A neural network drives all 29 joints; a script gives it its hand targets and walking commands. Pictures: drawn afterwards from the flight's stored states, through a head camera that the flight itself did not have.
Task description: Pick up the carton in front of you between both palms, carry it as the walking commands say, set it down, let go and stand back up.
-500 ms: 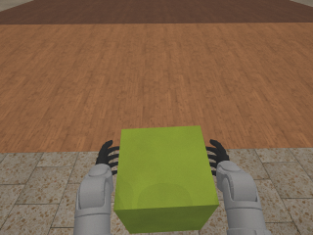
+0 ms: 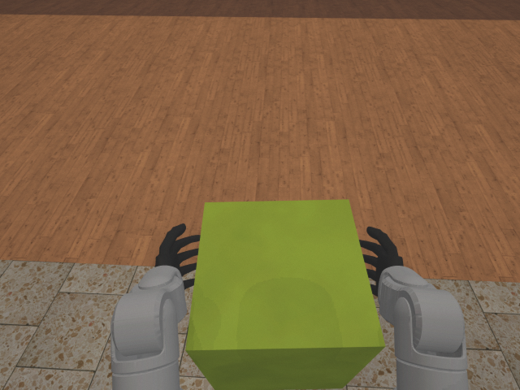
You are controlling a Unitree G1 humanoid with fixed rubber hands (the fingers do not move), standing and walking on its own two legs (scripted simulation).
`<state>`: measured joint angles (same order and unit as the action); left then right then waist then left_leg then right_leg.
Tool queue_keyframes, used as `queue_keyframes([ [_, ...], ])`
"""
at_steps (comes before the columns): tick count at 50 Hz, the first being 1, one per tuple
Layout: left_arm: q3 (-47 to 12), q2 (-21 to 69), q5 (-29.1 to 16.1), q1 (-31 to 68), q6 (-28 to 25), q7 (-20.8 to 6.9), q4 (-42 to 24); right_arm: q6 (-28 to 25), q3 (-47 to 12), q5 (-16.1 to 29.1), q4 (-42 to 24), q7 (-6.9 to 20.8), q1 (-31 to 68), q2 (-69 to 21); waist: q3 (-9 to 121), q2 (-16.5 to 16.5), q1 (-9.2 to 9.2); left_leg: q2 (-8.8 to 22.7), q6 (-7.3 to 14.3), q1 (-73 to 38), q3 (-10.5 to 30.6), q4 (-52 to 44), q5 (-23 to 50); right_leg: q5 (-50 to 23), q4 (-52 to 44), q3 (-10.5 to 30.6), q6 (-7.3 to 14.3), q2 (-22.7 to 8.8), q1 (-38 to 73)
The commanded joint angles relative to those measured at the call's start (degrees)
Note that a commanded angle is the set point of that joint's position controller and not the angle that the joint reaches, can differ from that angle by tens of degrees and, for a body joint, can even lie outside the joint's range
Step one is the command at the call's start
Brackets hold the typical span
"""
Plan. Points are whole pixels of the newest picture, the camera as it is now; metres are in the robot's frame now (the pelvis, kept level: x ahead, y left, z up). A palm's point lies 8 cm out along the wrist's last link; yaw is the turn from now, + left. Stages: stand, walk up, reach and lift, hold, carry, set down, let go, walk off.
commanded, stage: carry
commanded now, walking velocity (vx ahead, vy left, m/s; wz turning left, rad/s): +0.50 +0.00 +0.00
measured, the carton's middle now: (277, 301) +0.27 +0.01 +0.02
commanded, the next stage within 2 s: none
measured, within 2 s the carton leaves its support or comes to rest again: neither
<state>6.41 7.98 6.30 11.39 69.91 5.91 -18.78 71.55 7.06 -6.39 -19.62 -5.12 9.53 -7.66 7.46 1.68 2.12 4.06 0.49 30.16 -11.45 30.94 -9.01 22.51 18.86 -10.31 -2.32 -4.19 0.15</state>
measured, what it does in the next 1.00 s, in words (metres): walks ahead: left foot, then right foot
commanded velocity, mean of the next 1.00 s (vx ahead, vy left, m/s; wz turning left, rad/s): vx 0.16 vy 0.00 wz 0.00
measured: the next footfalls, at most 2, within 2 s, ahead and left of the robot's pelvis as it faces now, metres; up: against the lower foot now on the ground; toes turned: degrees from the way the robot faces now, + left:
left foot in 0.02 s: +0.18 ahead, +0.11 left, +0.00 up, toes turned +11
right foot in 0.48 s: +0.49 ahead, -0.09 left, +0.00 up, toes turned -11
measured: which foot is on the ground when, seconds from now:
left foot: up 0.00-0.00, down 0.02-0.52, up 0.54-0.76, down 0.78-1.00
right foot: down 0.00-0.06, up 0.08-0.46, down 0.48-1.00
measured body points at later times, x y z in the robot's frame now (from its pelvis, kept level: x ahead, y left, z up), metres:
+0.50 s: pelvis +0.32 +0.00 -0.01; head +0.32 +0.01 +0.44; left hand +0.61 +0.15 +0.08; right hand +0.60 -0.15 +0.08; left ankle +0.14 +0.09 -0.73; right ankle +0.45 -0.08 -0.74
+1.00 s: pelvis +0.50 +0.02 +0.00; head +0.49 +0.03 +0.45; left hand +0.80 +0.18 +0.14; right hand +0.80 -0.13 +0.13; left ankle +0.47 +0.12 -0.73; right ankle +0.45 -0.08 -0.73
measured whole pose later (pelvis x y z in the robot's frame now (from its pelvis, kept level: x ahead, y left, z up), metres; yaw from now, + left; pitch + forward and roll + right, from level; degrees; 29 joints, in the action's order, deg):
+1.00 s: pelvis +0.50 +0.02 +0.00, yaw +0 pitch +3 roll +0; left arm 8.8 7.3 6.1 18.5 72.0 5.6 -22.1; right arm 73.6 8.3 -6.2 -22.2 -5.6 17.3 -7.4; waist 6.0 1.1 -0.1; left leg 3.1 0.7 15.1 -10.2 31.0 -18.5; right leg 20.2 31.5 -12.1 0.0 -4.3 -13.3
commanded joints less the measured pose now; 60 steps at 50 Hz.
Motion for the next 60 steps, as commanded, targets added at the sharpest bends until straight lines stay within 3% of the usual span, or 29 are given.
queue_keyframes([
  [1,-40.62,49.25,-24.58,24.54,1.79,-15.53,-0.72,-0.46,-38.80,22.06,-1.78,13.55,27.54,-47.69,10.19,3.37,-2.31,-4.83,0.98,-26.22,-5.94,-2.81,-0.77,-29.25,12.65,-2.44,4.02,-6.22,-10.36],
  [2,-40.26,48.27,-24.52,24.98,1.99,-15.68,-0.65,-0.39,-38.38,21.74,-1.26,13.54,26.93,-47.20,13.38,-1.57,-4.03,2.82,2.02,-36.61,4.86,-5.33,-6.37,-20.46,25.48,-2.69,1.92,-4.08,-18.52],
  [3,-40.85,48.44,-25.18,26.96,2.56,-15.78,-2.07,-0.78,-37.72,20.69,0.38,13.56,26.51,-46.49,16.81,-17.47,-4.25,18.72,9.93,-44.00,34.46,-15.44,-16.91,-5.33,42.58,-1.81,-0.79,2.88,-31.82],
  [4,-40.93,49.28,-25.17,27.53,2.49,-15.99,-1.33,-0.86,-38.20,20.92,-0.29,13.58,27.14,-47.93,14.71,-16.82,-3.70,21.65,12.73,-44.34,41.89,-19.61,-11.53,5.72,50.57,4.83,0.50,2.92,-40.12],
  [5,-41.10,50.95,-25.22,27.66,2.04,-16.18,-0.80,-1.09,-38.79,21.75,-1.71,13.73,28.48,-49.85,14.56,-12.40,-3.48,20.58,12.06,-42.92,37.17,-17.68,-5.02,4.82,54.01,8.29,2.09,-0.51,-42.07],
  [7,-41.54,53.74,-24.92,27.17,0.73,-16.25,-1.36,-2.07,-40.38,23.18,-4.24,14.20,31.14,-53.57,14.43,-4.15,-3.31,17.81,9.20,-38.01,27.23,-16.60,2.95,-1.74,51.31,9.57,3.40,-3.79,-41.22],
  [9,-42.09,56.15,-24.24,26.26,-0.49,-15.80,-2.04,-3.00,-41.63,24.48,-5.79,14.66,32.26,-55.06,14.42,-5.92,-2.91,15.23,6.74,-34.08,19.65,-18.21,5.12,-6.00,44.56,8.18,3.27,-3.77,-37.33],
  [11,-42.12,56.35,-22.97,23.77,-1.59,-15.04,-1.97,-3.34,-42.62,25.67,-7.00,15.18,31.68,-54.50,14.09,-7.54,-2.93,13.52,6.52,-34.28,14.90,-18.68,7.85,-8.09,39.11,6.06,2.81,-2.62,-36.70],
  [17,-41.52,53.52,-20.28,18.96,-1.75,-13.48,-2.46,-2.92,-42.12,25.57,-6.71,16.16,26.93,-50.03,8.54,-9.83,-3.18,10.18,6.64,-37.00,6.81,-18.59,17.66,-16.12,18.83,0.48,2.28,0.09,-37.23],
  [19,-41.34,52.61,-20.55,18.07,-1.07,-13.73,-2.30,-2.40,-41.31,24.59,-5.94,16.04,25.20,-48.99,6.07,-10.04,-3.18,9.22,5.92,-36.63,3.74,-16.80,25.80,-19.21,14.05,-1.95,2.44,1.64,-34.54],
  [22,-41.29,51.30,-21.70,19.03,-0.10,-14.61,-2.31,-1.82,-40.67,23.43,-5.36,15.73,24.83,-47.97,5.79,-10.53,-2.92,7.88,3.54,-34.90,-0.37,-9.04,35.94,-25.61,8.85,-5.46,2.85,4.14,-24.37],
  [23,-41.17,51.13,-21.92,19.11,0.09,-14.89,-2.00,-1.61,-40.56,23.27,-5.30,15.63,25.23,-47.75,7.06,-9.59,-2.25,6.32,1.91,-32.36,-2.83,-2.67,36.96,-28.41,4.98,-7.43,3.10,5.76,-16.72],
  [24,-40.98,50.84,-22.02,19.61,0.28,-15.16,-1.99,-1.46,-40.34,23.10,-5.17,15.60,25.47,-47.24,8.47,-8.33,-1.76,4.96,-0.22,-27.84,-3.63,3.31,32.42,-31.46,2.55,-6.62,3.04,4.79,-8.01],
  [25,-40.64,50.34,-22.16,20.21,0.56,-15.41,-1.95,-1.32,-40.20,22.96,-4.82,15.58,26.12,-46.53,11.61,-4.55,-1.15,3.56,-2.02,-20.73,-2.55,11.62,16.20,-42.37,4.29,2.41,3.74,-3.44,2.00],
  [26,-39.45,49.84,-21.57,20.42,0.44,-15.67,-0.05,-0.65,-41.45,23.57,-5.49,15.44,28.31,-47.61,18.70,7.71,-0.53,-0.91,-3.57,-7.12,0.75,26.63,-7.49,-57.10,8.28,20.24,13.24,-18.08,18.56],
  [27,-39.20,50.59,-22.13,17.68,0.12,-15.83,1.67,-0.63,-41.27,23.24,-5.21,15.48,26.76,-47.26,20.24,11.01,-0.56,-4.34,-3.13,-1.28,4.81,33.84,-23.53,-53.39,1.99,27.75,17.34,-20.96,18.05],
  [29,-40.40,54.89,-23.01,19.62,-0.93,-16.14,-0.20,-1.86,-41.98,23.25,-5.39,15.60,28.77,-50.79,18.96,6.77,-1.06,-0.68,-0.86,-0.97,9.83,32.66,-22.78,-47.33,-0.79,20.20,14.96,-18.11,11.79],
  [30,-41.03,56.88,-23.27,21.19,-1.48,-16.31,-0.97,-2.53,-42.59,23.50,-6.17,15.54,30.14,-52.15,16.70,4.20,-1.46,1.39,-0.38,-2.96,10.50,24.50,-20.83,-49.02,-0.63,15.23,12.31,-16.53,7.37],
  [31,-41.01,57.74,-23.74,21.86,-1.86,-16.35,-1.38,-3.03,-43.02,23.98,-6.18,15.40,30.48,-54.04,16.08,3.57,-1.57,1.39,-0.57,-6.86,9.70,16.43,-19.33,-46.50,-1.38,11.47,10.17,-14.31,3.37],
  [34,-41.35,57.49,-24.09,20.43,-2.55,-16.57,-2.77,-4.36,-43.56,23.38,-6.35,14.57,26.95,-55.13,18.20,5.63,-1.39,-1.70,-1.40,-12.48,5.36,4.39,-16.17,-45.77,-0.39,6.10,9.98,-11.95,2.81],
  [36,-41.60,56.19,-23.91,18.77,-2.86,-16.67,-3.14,-4.77,-43.66,22.73,-6.84,14.16,25.47,-54.43,19.35,6.22,-1.35,-1.02,-1.64,-14.90,3.15,-1.32,-7.91,-45.65,1.99,3.41,9.40,-10.99,3.01],
  [37,-41.72,55.51,-23.83,18.68,-2.92,-16.69,-3.46,-4.79,-43.68,22.57,-7.40,14.11,25.39,-53.95,19.00,5.64,-1.71,-0.27,-1.71,-17.95,2.26,-6.08,-0.27,-42.56,3.24,1.69,8.39,-10.10,0.92],
  [39,-41.71,53.84,-23.25,19.18,-2.73,-16.59,-4.43,-4.19,-43.63,22.97,-9.13,14.24,26.74,-52.17,17.45,4.31,-1.84,3.34,-1.72,-23.74,3.52,-9.27,8.64,-30.02,5.06,1.04,5.72,-8.42,-4.68],
  [40,-41.48,52.55,-22.85,20.02,-2.41,-16.41,-4.87,-3.59,-43.38,23.42,-10.01,14.36,27.95,-50.86,16.85,1.37,-1.82,7.38,-1.56,-25.76,6.73,-8.32,13.63,-22.05,6.12,0.56,4.27,-7.63,-8.20],
  [41,-41.97,51.56,-23.62,23.00,-1.60,-16.27,-7.21,-3.39,-42.90,23.34,-9.72,14.44,29.75,-50.17,14.51,-4.18,-1.74,8.39,-0.46,-22.42,8.29,-5.79,15.86,-19.66,5.79,1.60,2.90,-5.42,-7.66],
  [42,-41.87,50.46,-24.03,25.52,-0.73,-16.08,-7.68,-2.76,-42.30,23.61,-9.52,14.45,30.80,-49.36,12.91,-5.37,-1.86,8.40,-0.06,-20.79,7.99,-5.11,17.25,-21.44,6.65,2.44,2.42,-6.09,-6.86],
  [46,-40.61,44.00,-24.17,29.97,2.61,-14.80,-6.46,0.40,-40.04,24.04,-7.68,13.67,33.97,-43.05,13.62,-4.42,-2.11,6.96,0.62,-22.62,7.43,-1.22,31.60,-33.40,12.37,2.42,1.86,-5.68,-7.38],
  [50,-38.26,40.70,-24.36,36.92,5.31,-13.61,-1.71,3.25,-37.80,24.32,-3.93,12.62,41.40,-39.33,14.80,-4.50,-2.34,6.88,1.25,-25.03,7.52,0.83,39.31,-32.12,13.89,2.50,1.48,-4.62,-9.04],
  [60,-33.03,47.10,-26.72,55.79,7.02,-12.95,12.00,4.97,-34.21,27.63,8.54,12.02,62.57,-45.89,17.89,-1.95,-2.66,5.22,0.77,-24.83,6.98,2.72,34.06,-38.60,14.46,3.88,1.54,-4.80,-6.16],
])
